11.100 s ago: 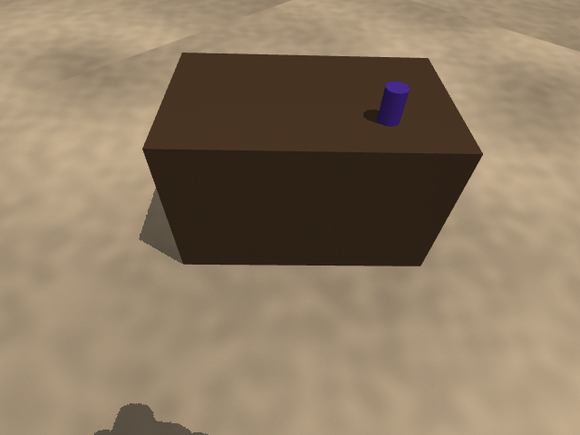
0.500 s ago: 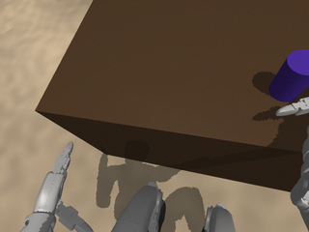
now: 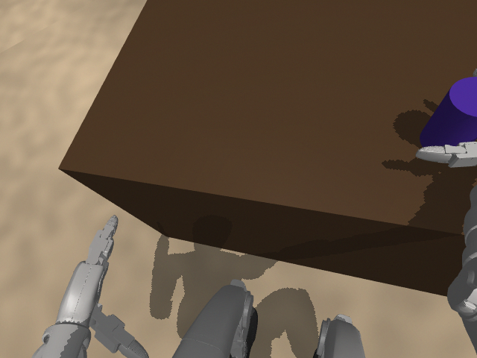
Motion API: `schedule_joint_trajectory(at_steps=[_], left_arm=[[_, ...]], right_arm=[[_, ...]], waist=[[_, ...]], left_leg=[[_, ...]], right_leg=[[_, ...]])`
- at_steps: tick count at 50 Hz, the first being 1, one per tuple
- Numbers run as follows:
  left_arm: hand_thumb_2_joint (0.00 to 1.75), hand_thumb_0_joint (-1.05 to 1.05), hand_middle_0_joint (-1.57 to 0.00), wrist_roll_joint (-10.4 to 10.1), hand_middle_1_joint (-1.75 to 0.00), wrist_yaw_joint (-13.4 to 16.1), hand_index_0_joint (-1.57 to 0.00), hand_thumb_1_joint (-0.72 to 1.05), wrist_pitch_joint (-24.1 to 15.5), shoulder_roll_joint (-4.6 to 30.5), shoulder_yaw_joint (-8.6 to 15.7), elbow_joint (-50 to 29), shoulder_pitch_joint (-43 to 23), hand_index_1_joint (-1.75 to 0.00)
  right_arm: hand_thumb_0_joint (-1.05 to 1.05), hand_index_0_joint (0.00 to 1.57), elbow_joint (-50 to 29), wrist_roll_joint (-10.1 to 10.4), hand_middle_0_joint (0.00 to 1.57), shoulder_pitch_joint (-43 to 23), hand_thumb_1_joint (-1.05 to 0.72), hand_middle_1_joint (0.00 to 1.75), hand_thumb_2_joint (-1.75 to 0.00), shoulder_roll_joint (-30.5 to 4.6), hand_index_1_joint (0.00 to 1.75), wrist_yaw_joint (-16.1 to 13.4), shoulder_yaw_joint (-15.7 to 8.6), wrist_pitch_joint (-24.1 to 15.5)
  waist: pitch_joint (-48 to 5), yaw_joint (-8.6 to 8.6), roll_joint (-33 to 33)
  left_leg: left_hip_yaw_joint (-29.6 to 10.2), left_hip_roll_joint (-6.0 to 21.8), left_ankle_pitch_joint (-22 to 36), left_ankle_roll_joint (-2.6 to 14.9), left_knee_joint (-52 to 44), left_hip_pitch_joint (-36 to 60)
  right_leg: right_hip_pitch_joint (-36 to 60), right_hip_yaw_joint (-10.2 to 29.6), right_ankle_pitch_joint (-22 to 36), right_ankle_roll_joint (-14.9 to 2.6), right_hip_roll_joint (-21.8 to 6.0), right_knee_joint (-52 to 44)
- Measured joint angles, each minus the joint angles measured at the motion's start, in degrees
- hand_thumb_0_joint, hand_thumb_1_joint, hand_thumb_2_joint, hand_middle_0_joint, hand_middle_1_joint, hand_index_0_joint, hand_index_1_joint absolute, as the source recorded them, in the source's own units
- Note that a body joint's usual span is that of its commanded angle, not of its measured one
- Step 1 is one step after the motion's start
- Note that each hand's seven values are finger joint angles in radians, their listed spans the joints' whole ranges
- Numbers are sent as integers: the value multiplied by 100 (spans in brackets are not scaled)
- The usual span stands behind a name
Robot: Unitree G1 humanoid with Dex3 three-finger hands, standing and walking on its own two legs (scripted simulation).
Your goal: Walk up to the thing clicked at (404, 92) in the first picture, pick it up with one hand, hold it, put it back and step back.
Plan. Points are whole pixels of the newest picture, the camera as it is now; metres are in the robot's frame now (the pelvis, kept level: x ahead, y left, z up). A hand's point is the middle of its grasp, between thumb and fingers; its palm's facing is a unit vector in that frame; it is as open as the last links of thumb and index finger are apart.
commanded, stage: close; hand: right
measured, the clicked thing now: (458, 120) +0.54 -0.22 +0.00
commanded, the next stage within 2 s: settle in 0.34 s
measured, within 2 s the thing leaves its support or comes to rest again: leaves its support in 0.74 s
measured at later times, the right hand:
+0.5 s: hand (464, 119) +0.52 -0.21 +0.03, palm faces +0.18 +0.98 +0.01, open 9.8 cm
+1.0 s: hand (476, 101) +0.53 -0.21 +0.06, palm faces +0.18 +0.98 +0.00, open 10.1 cm
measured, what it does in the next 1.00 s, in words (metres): stands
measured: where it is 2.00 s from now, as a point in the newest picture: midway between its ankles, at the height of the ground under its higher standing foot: outside the picture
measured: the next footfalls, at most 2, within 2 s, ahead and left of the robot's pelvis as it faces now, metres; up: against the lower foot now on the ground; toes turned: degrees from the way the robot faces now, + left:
none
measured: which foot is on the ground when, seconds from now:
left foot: down 0.00-1.00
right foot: down 0.00-1.00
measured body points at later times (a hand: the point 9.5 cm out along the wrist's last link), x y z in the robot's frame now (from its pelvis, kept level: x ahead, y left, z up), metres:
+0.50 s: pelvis +0.00 -0.01 +0.00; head +0.15 -0.05 +0.43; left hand +0.16 +0.26 +0.04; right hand +0.51 -0.27 +0.03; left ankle +0.06 +0.13 -0.62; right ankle +0.01 -0.12 -0.62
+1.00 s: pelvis +0.01 +0.00 +0.02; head +0.14 -0.04 +0.45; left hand +0.17 +0.26 +0.04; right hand +0.51 -0.27 +0.07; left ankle +0.06 +0.13 -0.62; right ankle +0.01 -0.12 -0.62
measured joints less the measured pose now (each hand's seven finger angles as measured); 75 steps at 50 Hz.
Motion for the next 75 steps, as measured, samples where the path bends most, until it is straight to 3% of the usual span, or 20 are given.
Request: schedule_joint_trajectory(at_steps=[8,11,24,28,37,51,75], left_arm=[[5,-1,-5,38,-5,-16,-5,-54,63,6,-41,-28,-16,-5],[5,-1,-5,29,-5,-23,-5,-54,64,-17,-17,-16,23,-5],[3,-1,-5,-18,-4,-19,-5,-52,100,-28,-22,45,15,-4],[3,-1,-5,-15,-4,-21,-6,-53,96,-17,11,43,2,-4],[4,-1,-5,-52,-5,35,-6,-52,135,40,132,323,-49,-5],[4,-1,-5,-105,-5,51,-6,-52,161,-61,-22,656,-201,-5],[4,-1,-5,-189,-5,95,-6,-52,157,-48,75,1107,-259,-5]], right_arm=[[-2,84,121,-91,83,-285,33,59,-33,-181,59,-54,10,123],[-1,92,115,-66,85,-283,29,64,-40,-134,67,-70,89,160],[1,80,-76,-12,75,-15,34,89,-93,114,92,-129,93,119],[0,78,-104,-37,73,-10,39,96,-101,110,100,-150,81,154],[0,76,-280,-40,71,95,42,101,-106,239,105,-234,186,339],[0,75,-26,41,70,-54,44,103,-109,205,107,-179,264,378],[0,73,-306,157,68,96,45,107,-112,405,111,-126,350,616]], waist=[[-27,78,-13],[-29,61,-42],[-62,-18,-50],[-55,-11,-47],[-51,-82,-22],[-29,-156,-80],[-7,-335,-75]], left_leg=[[-18,-15,40,-16,6,-107],[-21,-14,46,-28,-23,-70],[-70,-10,44,-50,-97,59],[-72,-9,39,-47,-96,63],[-73,-18,62,-35,-262,284],[-77,1,143,-35,-644,743],[-155,9,289,-54,-1062,1228]], right_leg=[[-114,-14,10,-16,-12,43],[-84,-17,9,-29,-9,27],[68,-69,4,-52,0,-64],[78,-70,7,-48,3,-77],[307,-78,46,-30,0,-265],[771,-99,168,-25,32,-691],[1296,-193,331,-40,58,-1160]])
